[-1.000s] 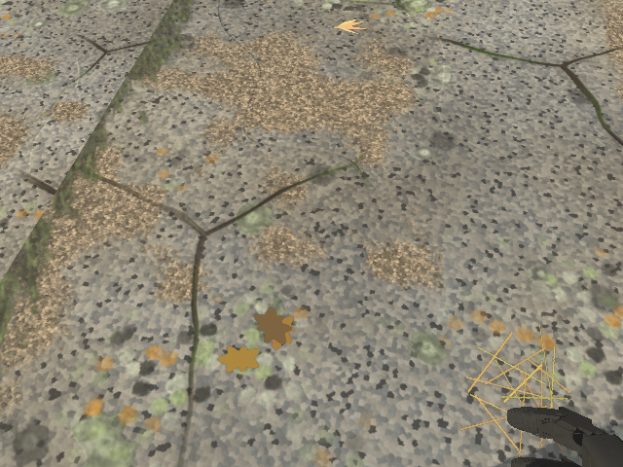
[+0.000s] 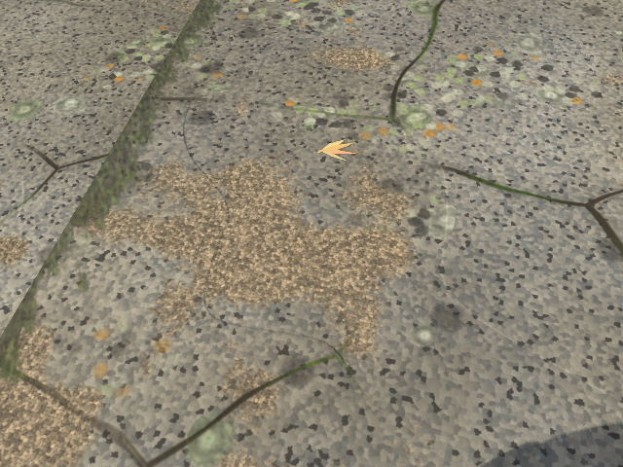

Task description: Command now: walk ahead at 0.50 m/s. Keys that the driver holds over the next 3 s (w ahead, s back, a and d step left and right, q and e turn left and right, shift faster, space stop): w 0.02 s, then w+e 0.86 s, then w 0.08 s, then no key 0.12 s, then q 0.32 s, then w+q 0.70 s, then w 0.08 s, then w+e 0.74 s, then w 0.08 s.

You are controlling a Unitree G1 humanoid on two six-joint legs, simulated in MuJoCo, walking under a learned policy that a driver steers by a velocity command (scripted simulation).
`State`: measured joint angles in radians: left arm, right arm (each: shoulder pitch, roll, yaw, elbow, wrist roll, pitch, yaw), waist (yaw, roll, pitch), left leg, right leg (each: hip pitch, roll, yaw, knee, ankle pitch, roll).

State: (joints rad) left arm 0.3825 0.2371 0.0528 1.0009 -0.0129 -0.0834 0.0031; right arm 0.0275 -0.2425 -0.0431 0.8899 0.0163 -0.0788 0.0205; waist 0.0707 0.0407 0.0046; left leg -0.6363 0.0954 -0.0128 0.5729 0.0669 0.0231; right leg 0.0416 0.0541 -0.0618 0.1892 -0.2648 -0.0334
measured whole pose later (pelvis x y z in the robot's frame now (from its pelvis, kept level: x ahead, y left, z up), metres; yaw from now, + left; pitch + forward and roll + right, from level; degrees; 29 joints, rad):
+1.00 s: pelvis +0.54 -0.08 +0.00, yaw -28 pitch +2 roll +0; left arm 0.32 0.25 0.08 0.80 -0.01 -0.06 0.01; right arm 0.01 -0.28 -0.06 0.79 -0.01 -0.11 0.01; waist 0.06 0.04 0.03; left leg -0.65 0.09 -0.08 0.61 0.06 -0.04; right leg -0.11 0.11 0.10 0.33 -0.24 -0.09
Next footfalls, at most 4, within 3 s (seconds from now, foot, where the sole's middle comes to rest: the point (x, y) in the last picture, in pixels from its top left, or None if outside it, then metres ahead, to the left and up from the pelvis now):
0.10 left None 0.24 0.14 -0.78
0.66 right None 0.50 -0.14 -0.78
1.12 left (387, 321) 0.85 -0.09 -0.78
1.54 right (471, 373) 0.72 -0.28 -0.78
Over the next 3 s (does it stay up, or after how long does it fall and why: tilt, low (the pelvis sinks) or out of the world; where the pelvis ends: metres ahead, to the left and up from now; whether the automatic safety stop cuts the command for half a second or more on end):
stays up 1.44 -0.14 -0.01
